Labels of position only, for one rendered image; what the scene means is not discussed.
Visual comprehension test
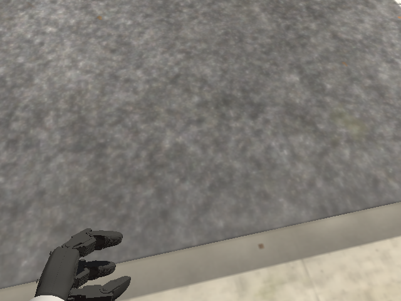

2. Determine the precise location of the robot left hand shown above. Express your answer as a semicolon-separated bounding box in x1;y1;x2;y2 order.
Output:
34;228;131;301

